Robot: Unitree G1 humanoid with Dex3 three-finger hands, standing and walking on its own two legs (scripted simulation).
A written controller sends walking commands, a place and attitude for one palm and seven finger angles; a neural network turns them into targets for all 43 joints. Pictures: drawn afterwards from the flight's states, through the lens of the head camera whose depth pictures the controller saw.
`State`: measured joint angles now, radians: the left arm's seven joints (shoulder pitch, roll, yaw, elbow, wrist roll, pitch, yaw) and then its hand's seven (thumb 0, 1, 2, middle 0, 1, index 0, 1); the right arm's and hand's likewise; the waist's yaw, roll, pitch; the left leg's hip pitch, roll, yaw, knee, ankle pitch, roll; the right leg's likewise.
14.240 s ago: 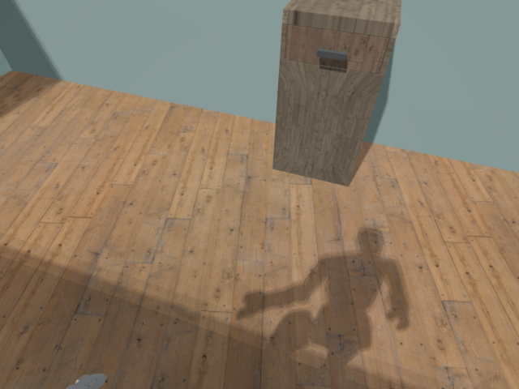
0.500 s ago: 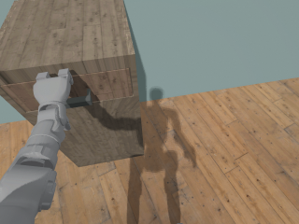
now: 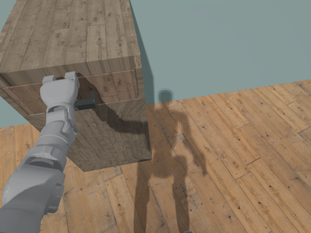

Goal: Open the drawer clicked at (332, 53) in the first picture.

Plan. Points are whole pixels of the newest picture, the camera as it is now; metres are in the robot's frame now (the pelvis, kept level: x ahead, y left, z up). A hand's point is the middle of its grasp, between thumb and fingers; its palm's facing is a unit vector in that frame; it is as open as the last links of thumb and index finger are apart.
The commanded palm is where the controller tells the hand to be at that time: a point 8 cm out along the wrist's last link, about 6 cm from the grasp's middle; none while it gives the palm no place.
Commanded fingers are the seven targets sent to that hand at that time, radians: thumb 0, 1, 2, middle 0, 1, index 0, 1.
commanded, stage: lift the fingers back up to retry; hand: left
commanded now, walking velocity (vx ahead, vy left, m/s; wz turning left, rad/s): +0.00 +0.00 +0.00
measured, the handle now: (78, 100) +0.53 +0.25 -0.02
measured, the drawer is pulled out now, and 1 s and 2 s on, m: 0.00 0.00 0.00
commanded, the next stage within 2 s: re-aim the fingers above the handle in 0.50 s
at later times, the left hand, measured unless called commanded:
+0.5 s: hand (68, 107) +0.45 +0.24 +0.04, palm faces -0.04 +0.00 -1.00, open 13.8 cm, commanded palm +0.44 +0.23 +0.10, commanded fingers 0.00 -0.50 0.30 -0.30 -1.20 -0.30 -1.20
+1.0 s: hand (71, 106) +0.45 +0.23 +0.04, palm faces -0.01 +0.01 -1.00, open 13.8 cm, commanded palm +0.44 +0.22 +0.10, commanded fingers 0.00 -0.50 0.30 -0.30 -1.20 -0.30 -1.20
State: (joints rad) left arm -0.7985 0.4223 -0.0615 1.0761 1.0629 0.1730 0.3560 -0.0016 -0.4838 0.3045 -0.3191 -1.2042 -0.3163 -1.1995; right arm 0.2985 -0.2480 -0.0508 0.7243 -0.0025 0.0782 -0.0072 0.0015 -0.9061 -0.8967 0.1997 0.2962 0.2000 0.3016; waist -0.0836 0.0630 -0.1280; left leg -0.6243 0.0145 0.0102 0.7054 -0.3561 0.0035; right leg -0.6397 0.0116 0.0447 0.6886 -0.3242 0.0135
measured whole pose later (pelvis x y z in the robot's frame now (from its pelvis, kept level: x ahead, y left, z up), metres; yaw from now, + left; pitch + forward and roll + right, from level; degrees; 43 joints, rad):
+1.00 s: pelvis +0.01 +0.00 +0.00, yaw +1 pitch +14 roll -1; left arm -0.73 0.42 -0.10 0.96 1.07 0.05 0.33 0.00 -0.49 0.30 -0.32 -1.20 -0.32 -1.20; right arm 0.32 -0.24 -0.07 0.74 0.00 0.06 -0.03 0.00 -0.91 -0.90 0.20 0.30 0.20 0.30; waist -0.07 0.05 -0.12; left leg -0.59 0.01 -0.02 0.70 -0.36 0.00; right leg -0.59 0.01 0.02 0.67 -0.33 0.01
